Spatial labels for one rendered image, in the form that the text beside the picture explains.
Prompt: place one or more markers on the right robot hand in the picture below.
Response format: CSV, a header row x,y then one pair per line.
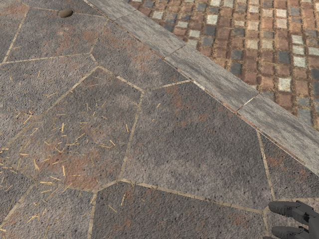
x,y
300,212

